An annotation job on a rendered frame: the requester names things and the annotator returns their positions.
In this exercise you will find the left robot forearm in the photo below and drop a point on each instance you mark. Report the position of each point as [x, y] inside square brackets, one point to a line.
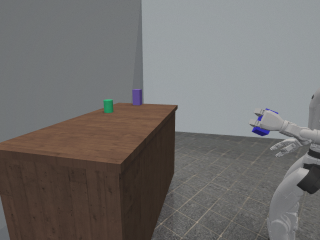
[302, 134]

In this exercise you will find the robot shin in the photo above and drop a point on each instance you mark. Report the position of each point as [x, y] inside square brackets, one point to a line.
[278, 230]
[293, 216]

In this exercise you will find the right robot forearm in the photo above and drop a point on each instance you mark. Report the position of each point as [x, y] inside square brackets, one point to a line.
[301, 143]

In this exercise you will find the table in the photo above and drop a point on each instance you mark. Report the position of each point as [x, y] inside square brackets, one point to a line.
[97, 176]

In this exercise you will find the robot left shin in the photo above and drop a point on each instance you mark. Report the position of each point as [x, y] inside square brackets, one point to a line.
[278, 230]

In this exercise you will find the sponge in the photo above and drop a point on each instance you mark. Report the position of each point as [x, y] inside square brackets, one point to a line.
[258, 130]

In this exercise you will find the robot right hand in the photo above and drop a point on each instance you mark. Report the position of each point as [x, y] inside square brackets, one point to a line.
[290, 144]

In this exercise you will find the robot left hand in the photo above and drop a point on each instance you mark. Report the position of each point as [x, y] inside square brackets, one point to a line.
[270, 120]

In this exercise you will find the robot right shin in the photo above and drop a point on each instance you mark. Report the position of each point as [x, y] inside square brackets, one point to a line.
[293, 216]

